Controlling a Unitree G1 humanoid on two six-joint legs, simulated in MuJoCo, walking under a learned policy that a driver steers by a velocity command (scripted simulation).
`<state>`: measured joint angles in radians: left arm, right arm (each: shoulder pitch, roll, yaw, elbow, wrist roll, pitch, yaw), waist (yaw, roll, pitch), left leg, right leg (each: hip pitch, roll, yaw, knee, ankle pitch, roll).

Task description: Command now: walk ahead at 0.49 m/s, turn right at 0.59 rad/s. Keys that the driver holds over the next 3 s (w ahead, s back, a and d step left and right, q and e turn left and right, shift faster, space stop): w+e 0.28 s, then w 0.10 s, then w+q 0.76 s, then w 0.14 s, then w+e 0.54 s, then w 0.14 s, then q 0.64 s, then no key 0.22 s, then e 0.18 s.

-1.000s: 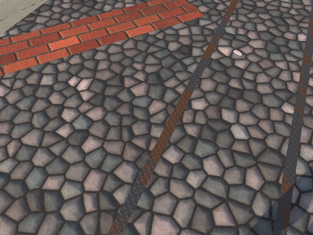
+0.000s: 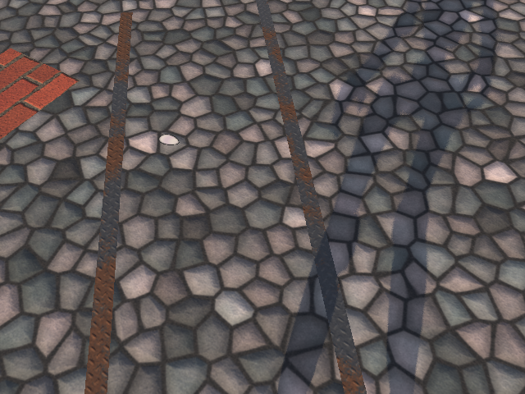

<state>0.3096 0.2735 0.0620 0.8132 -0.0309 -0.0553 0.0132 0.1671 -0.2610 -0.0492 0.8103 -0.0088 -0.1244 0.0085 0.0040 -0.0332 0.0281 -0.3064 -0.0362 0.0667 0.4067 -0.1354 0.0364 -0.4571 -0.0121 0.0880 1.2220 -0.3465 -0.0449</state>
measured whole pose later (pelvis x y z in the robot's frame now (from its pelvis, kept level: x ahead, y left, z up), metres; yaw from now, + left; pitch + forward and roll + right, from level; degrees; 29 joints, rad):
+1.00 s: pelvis +0.54 -0.10 -0.03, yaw +1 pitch +3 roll +0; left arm 0.33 0.27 0.06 0.84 0.00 -0.06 0.03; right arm 0.09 -0.26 -0.06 0.70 0.02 -0.06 0.06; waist 0.02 0.01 0.04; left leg -0.53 -0.04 0.07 0.65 -0.16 0.12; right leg -0.07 -0.05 -0.16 0.86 -0.50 0.01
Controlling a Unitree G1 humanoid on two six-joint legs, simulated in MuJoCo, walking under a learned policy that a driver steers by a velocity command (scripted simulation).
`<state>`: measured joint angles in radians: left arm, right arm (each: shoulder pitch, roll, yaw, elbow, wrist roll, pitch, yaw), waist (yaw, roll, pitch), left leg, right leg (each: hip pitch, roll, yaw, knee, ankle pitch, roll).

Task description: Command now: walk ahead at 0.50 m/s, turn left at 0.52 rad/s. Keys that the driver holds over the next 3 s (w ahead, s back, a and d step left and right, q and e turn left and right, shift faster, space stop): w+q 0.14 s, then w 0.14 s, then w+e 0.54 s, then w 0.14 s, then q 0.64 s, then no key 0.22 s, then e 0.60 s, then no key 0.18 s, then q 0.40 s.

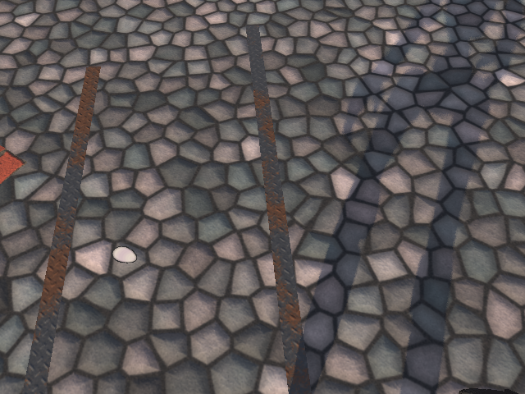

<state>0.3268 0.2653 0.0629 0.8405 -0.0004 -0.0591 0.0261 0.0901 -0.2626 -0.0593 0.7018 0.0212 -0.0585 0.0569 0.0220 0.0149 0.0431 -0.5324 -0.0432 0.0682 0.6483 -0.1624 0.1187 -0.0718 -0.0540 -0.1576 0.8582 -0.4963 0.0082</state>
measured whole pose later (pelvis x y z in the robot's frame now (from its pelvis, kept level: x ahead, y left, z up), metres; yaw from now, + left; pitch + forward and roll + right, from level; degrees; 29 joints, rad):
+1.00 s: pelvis +0.57 +0.00 +0.01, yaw -7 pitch +3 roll +1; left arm 0.40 0.29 0.06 0.78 -0.02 -0.04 0.02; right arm 0.05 -0.26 -0.04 0.65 -0.02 -0.13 0.02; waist 0.07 -0.02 -0.01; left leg -0.44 -0.05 -0.02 0.50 -0.12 0.03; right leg -0.15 0.10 0.21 0.73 -0.46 -0.05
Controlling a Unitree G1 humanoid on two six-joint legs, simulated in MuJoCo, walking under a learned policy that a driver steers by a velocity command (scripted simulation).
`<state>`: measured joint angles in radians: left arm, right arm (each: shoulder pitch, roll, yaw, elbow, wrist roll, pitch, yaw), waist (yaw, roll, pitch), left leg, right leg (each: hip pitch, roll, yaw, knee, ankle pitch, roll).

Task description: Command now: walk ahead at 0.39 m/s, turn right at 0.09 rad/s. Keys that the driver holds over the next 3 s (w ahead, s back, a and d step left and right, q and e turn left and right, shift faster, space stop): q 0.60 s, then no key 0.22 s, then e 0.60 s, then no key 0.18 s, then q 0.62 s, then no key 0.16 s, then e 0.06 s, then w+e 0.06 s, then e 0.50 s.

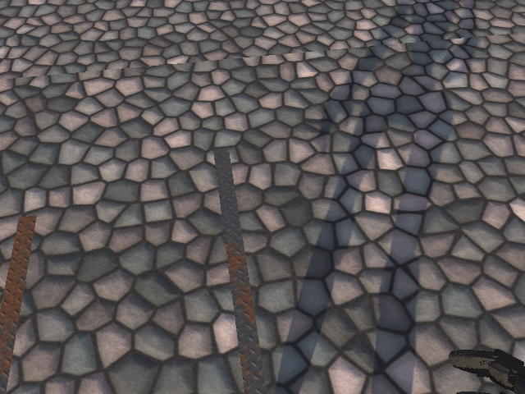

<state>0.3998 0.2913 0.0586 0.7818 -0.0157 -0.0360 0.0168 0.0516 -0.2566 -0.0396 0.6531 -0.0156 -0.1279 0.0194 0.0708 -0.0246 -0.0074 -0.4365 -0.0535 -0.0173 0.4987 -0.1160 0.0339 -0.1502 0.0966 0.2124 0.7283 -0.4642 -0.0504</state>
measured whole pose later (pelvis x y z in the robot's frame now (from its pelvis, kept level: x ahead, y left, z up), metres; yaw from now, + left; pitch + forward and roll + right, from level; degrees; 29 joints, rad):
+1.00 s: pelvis +0.13 +0.04 +0.01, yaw +19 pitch +0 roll +0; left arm 0.24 0.31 0.07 0.83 -0.01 0.04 0.03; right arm 0.14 -0.20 -0.02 0.70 -0.03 0.00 -0.01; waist 0.03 -0.05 0.02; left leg -0.23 -0.02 0.04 0.46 -0.24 0.05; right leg -0.40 -0.05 0.05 0.90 -0.43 0.09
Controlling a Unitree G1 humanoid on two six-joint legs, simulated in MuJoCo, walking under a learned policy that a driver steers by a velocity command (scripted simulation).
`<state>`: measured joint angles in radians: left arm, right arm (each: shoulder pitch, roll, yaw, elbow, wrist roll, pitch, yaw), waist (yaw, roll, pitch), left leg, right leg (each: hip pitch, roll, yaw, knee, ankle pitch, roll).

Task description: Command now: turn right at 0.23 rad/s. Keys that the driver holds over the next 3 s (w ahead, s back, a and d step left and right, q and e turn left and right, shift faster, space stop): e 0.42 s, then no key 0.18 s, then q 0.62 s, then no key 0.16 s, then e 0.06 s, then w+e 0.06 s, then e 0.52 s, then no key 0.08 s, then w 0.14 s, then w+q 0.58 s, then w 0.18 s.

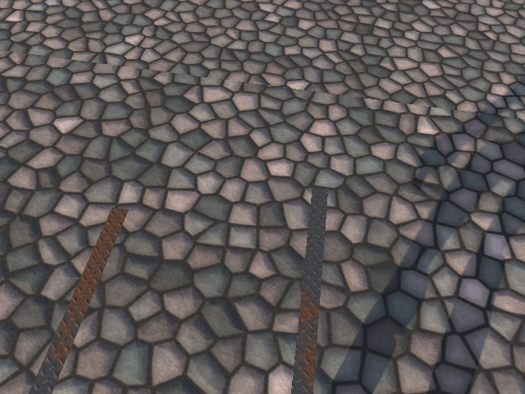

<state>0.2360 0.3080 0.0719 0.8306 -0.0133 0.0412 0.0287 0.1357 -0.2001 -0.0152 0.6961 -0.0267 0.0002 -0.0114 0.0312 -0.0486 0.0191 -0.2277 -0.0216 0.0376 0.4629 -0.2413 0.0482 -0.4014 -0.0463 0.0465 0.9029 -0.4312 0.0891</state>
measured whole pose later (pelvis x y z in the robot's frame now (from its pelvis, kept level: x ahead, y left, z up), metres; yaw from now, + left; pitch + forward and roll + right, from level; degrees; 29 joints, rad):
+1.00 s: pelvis -0.02 -0.04 -0.01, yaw -10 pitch +0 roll -1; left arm 0.15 0.29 0.07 0.76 0.01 0.02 0.03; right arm 0.16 -0.31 -0.07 0.78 0.02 0.01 -0.03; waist 0.00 0.02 0.05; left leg -0.33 -0.01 -0.14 0.59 -0.27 -0.04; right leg -0.24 0.06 0.00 0.56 -0.33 -0.05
